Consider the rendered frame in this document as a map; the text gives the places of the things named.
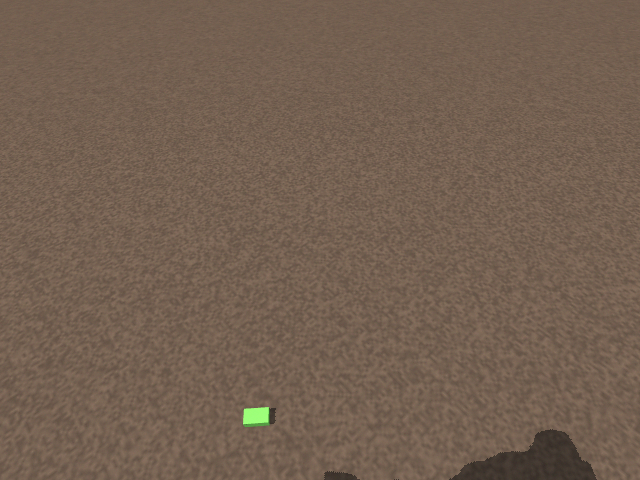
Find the small box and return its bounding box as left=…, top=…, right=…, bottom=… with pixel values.
left=243, top=407, right=270, bottom=427

